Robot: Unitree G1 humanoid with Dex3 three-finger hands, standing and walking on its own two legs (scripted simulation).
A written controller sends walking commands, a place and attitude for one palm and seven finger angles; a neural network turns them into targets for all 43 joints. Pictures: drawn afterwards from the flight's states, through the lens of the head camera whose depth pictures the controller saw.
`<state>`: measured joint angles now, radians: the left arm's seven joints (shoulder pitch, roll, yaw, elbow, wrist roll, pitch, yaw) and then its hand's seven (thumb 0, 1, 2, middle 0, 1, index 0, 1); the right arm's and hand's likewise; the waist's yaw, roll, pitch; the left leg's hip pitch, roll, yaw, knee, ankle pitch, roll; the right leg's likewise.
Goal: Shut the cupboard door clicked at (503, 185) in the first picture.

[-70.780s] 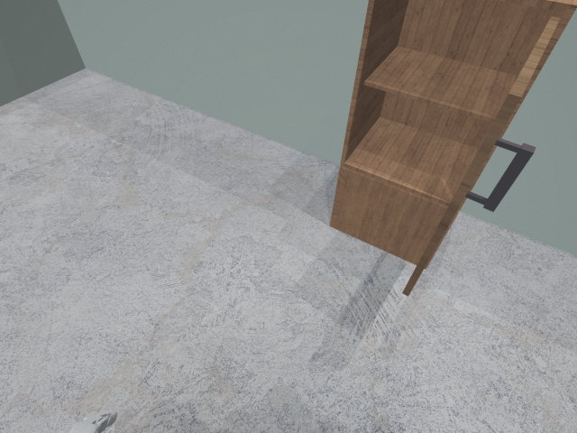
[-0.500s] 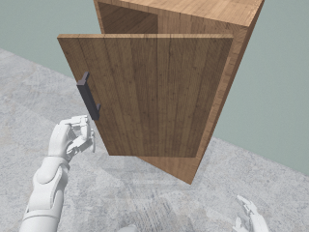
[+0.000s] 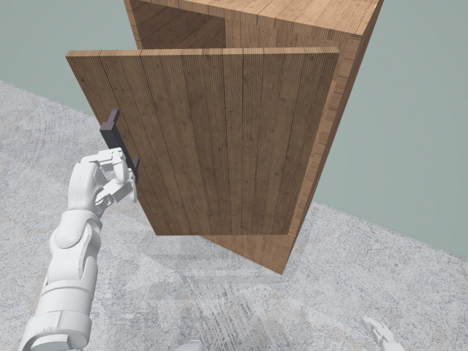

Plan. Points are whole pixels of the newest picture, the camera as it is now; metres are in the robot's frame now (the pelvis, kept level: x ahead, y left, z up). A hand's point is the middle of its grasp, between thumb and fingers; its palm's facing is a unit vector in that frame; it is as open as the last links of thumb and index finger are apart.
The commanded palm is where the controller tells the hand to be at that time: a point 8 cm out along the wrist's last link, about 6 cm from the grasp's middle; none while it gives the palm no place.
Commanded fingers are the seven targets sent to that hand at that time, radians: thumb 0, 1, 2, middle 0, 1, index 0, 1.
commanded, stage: bring the fist close to the handle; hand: left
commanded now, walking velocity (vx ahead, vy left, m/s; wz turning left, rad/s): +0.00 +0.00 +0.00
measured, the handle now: (124, 147) +0.45 +0.23 +0.09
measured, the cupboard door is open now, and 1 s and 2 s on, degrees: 27 20 7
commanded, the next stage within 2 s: push the door shut along its arc in 0.18 s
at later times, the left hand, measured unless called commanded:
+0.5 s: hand (128, 178) +0.38 +0.20 +0.09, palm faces -0.01 -1.00 -0.03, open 3.2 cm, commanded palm +0.36 +0.24 +0.09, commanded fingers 0.00 0.90 0.90 -1.30 -1.50 -1.30 -1.50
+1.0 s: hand (144, 154) +0.43 +0.18 +0.10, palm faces -0.15 -0.99 -0.03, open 3.2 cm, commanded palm +0.43 +0.23 +0.09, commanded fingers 0.00 0.90 0.90 -1.30 -1.50 -1.30 -1.50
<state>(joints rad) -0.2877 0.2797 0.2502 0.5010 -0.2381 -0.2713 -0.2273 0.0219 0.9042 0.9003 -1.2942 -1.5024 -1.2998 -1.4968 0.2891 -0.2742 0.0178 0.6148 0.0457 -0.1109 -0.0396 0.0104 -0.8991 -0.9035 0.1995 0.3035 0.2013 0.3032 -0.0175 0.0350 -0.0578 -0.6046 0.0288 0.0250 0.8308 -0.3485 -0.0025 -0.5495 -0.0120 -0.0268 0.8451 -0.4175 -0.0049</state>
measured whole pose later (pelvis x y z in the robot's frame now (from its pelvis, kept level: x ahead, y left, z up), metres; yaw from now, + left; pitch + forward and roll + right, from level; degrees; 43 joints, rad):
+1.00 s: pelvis -0.01 +0.01 -0.01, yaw +1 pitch +11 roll -2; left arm -0.75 0.40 0.22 1.00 -0.21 -0.31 -0.39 0.02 0.90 0.90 -1.31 -1.50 -1.30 -1.50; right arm 0.32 -0.30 0.02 0.66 0.05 -0.08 -0.05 0.01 -0.90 -0.90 0.20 0.30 0.20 0.30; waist -0.07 0.04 -0.06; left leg -0.77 0.02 0.00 0.93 -0.36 0.01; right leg -0.69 -0.02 -0.05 0.91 -0.42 0.00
